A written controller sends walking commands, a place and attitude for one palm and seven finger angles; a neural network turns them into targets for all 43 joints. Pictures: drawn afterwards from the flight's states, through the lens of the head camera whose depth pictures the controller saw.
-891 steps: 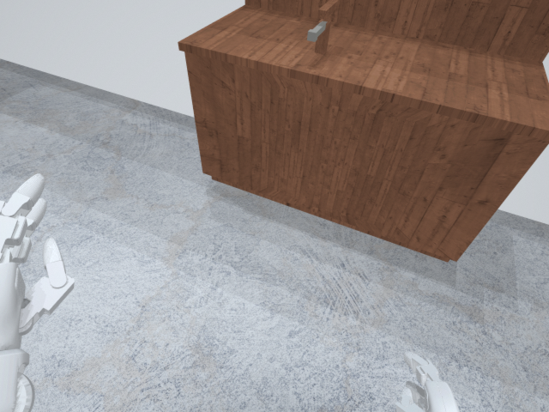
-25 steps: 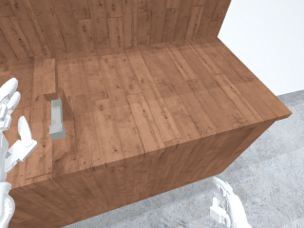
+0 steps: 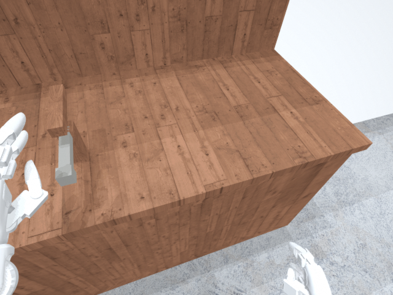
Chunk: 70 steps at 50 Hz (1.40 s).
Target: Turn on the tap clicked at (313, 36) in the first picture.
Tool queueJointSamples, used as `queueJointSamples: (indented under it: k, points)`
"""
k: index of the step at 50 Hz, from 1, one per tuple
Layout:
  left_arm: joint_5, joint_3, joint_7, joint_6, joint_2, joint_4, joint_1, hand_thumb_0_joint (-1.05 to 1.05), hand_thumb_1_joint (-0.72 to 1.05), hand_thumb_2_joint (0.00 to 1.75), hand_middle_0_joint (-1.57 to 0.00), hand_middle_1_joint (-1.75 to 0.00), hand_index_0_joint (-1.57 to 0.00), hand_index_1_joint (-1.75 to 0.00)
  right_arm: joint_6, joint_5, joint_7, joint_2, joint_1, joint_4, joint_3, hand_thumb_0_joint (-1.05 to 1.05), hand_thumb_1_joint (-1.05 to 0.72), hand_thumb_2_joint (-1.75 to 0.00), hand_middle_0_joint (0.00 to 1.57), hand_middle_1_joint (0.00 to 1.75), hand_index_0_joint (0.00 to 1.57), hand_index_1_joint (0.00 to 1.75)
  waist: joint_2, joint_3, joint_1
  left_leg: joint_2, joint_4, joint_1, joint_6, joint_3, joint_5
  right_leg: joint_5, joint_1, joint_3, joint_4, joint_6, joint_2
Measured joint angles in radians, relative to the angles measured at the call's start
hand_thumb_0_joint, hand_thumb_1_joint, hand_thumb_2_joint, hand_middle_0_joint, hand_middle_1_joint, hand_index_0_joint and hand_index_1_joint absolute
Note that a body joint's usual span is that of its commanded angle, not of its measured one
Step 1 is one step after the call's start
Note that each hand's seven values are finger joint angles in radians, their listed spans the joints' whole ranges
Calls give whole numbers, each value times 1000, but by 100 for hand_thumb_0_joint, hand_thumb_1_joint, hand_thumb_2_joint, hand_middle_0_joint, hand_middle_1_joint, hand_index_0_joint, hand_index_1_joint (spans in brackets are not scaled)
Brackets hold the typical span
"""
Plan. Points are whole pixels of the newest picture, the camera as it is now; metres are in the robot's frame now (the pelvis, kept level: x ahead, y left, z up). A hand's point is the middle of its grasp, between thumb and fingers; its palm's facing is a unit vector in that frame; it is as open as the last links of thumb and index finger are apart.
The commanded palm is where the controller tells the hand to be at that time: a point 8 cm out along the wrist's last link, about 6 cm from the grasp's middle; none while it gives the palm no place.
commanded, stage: shuffle to correct the standing spot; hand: left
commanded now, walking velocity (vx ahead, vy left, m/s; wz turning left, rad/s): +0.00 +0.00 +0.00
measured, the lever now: (66, 175) +0.30 +0.28 +0.08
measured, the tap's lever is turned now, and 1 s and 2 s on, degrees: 0 0 0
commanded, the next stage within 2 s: come to a stop and stand still in 0.60 s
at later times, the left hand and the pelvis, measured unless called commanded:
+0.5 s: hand (66, 200) +0.21 +0.21 +0.16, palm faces +0.34 -0.85 -0.40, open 7.4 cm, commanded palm +0.15 +0.25 +0.17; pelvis -0.01 -0.03 +0.00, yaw -1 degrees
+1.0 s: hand (35, 167) +0.23 +0.24 +0.21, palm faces +0.43 -0.75 -0.50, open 7.4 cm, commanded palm +0.15 +0.24 +0.17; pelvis -0.02 -0.03 -0.01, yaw -1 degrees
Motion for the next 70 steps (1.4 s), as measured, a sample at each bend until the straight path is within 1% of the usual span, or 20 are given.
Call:
queueJointSamples:
  k: [9, 18, 24, 30, 35, 39, 44, 45, 46, 47, 48, 49, 50, 51, 53, 56, 59, 62, 65, 70]
  points:
    - [-9, -3, -1, 15, -5, 11, -6, 1, 89, 90, -21, -30, -21, -30, 9, 0, -2, 3, -11, -6, 1, 1, -90, -90, 20, 30, 20, 30, 1, 1, 6, 6, -13, 6, -7, 0, 5, 2, 2, 1, -6, -6, 6]
    - [-24, 15, -7, 27, 18, -52, -21, 2, 89, 90, -21, -30, -21, -30, 11, 2, 11, 26, -35, -52, 2, 1, -90, -90, 20, 30, 21, 30, -20, 40, 13, 26, -6, -19, -25, 1, 16, 0, -41, 4, 30, -21, 26]
    - [-32, 19, -17, 26, 27, -85, 16, 1, 89, 90, -21, -30, -21, -30, 10, 1, 17, 28, -33, -63, -1, 1, -90, -90, 21, 30, 21, 30, -2, 39, 9, 52, 23, -49, -43, -14, 10, -2, -64, -7, 48, -39, 53]
    - [-40, 23, -18, 34, 23, -79, 29, 1, 89, 90, -21, -30, -21, -30, 15, 0, 8, 10, -18, -47, -12, 1, -90, -90, 21, 30, 21, 30, 11, 28, 9, 70, 38, -64, -56, -21, 5, -7, -80, -12, 64, -55, 71]
    - [-45, 27, -19, 40, 27, -83, 26, 1, 89, 90, -21, -30, -21, -30, 20, 0, 1, -4, -8, -41, -24, 1, -90, -90, 20, 30, 21, 30, 11, 28, -1, 76, 45, -70, -63, -26, 4, -14, -90, -15, 80, -61, 77]
    - [-45, 34, -22, 27, 42, -101, 38, 1, 89, 90, -21, -30, -21, -30, 19, 0, 0, -9, -6, -48, -30, 1, -90, -90, 20, 30, 20, 30, 11, 34, -9, 81, 53, -82, -67, -28, 5, -14, -102, -17, 89, -65, 83]
    - [-43, 26, -8, 21, 43, -97, 69, 1, 88, 90, -21, -30, -21, -30, 17, 3, -4, -18, -2, -37, -29, 1, -90, -90, 20, 30, 20, 30, 17, 25, -23, 74, 63, -81, -54, -26, -4, -20, -99, -15, 96, -63, 76]
    - [-43, 13, -14, 10, 88, -75, 20, 1, 88, 90, -21, -30, -21, -30, 8, 12, -34, -30, 21, -50, -10, 1, -90, -90, 20, 30, 20, 30, 20, 37, -12, 69, 61, -73, -57, -35, -1, -21, -83, -25, 92, -58, 72]
    - [-30, 23, -30, -21, 144, -36, -51, 2, 88, 90, -22, -30, -22, -30, -14, 17, -45, -33, 42, -52, 1, 1, -90, -90, 20, 30, 20, 30, 17, 43, 4, 61, 57, -71, -60, -44, 5, -23, -81, -33, 94, -55, 64]
    - [-19, 52, -43, -51, 183, 7, -114, 2, 88, 90, -22, -30, -22, -30, -35, 10, -41, -30, 47, -40, 7, 1, -90, -90, 20, 30, 20, 30, 11, 43, 19, 58, 55, -71, -60, -42, 8, -25, -86, -32, 100, -55, 61]
    - [-16, 87, -49, -68, 208, 43, -160, 2, 88, 90, -22, -30, -22, -30, -49, 0, -30, -28, 46, -28, 13, 1, -90, -90, 20, 30, 20, 30, 7, 38, 27, 59, 58, -74, -59, -37, 8, -25, -92, -27, 105, -56, 61]
    - [-19, 119, -52, -79, 221, 69, -188, 2, 88, 90, -22, -30, -22, -30, -59, -7, -15, -28, 45, -19, 17, 1, -90, -90, 20, 30, 20, 30, 4, 29, 27, 59, 63, -79, -55, -30, 4, -25, -99, -21, 108, -55, 61]
    - [-26, 141, -50, -85, 218, 86, -198, 1, 88, 90, -22, -30, -22, -30, -68, -9, 1, -28, 45, -15, 19, 1, -90, -90, 20, 30, 20, 30, 3, 20, 21, 58, 68, -81, -49, -23, -1, -25, -102, -14, 111, -53, 59]
    - [-32, 152, -46, -87, 202, 94, -190, 1, 88, 90, -22, -30, -22, -30, -75, -8, 16, -30, 47, -14, 19, 1, -90, -90, 20, 30, 20, 30, 3, 9, 13, 55, 71, -79, -44, -15, -6, -26, -102, -6, 111, -48, 55]
    - [-36, 140, -39, -75, 143, 75, -136, 1, 89, 90, -21, -30, -21, -30, -87, -9, 35, -35, 52, -14, 15, 1, -90, -90, 20, 30, 21, 30, 5, -8, -5, 45, 70, -66, -33, 3, -15, -27, -91, 11, 105, -34, 44]
    - [-20, 68, -43, -58, 51, 35, -34, 1, 89, 90, -20, -30, -21, -30, -89, -10, 35, -36, 53, -9, 9, 1, -90, -90, 21, 30, 21, 30, -5, -23, -22, 28, 57, -39, -13, 29, -22, -24, -69, 34, 86, -12, 24]
    - [6, 3, -51, -37, -1, 31, 20, 1, 89, 90, -21, -30, -21, -30, -78, -15, 20, -29, 51, -11, 8, 1, -90, -90, 21, 30, 21, 30, -21, -22, -25, 13, 47, -24, 5, 41, -23, -15, -49, 44, 61, 4, 9]
    - [20, -9, -42, -10, -3, 32, 10, 1, 88, 90, -21, -30, -21, -30, -64, -18, 8, -14, 41, -17, 15, 1, -90, -90, 20, 30, 20, 30, -44, -1, -20, 0, 44, -20, 18, 41, -18, -7, -37, 42, 48, 7, -4]
    - [21, 9, -22, 8, 9, 12, -24, 2, 88, 90, -22, -30, -22, -30, -61, -20, 7, 1, 25, -22, 23, 1, -90, -90, 20, 30, 20, 30, -56, 20, -11, -9, 47, -23, 28, 35, -13, 1, -30, 34, 38, 1, -12]
    - [16, 36, 2, -1, 15, -58, -51, 2, 88, 90, -21, -30, -21, -30, -61, -24, 21, 23, -8, -23, 37, 1, -90, -90, 21, 30, 21, 30, -53, 30, 3, -17, 59, -34, 41, 30, -10, 9, -30, 25, 34, -14, -19]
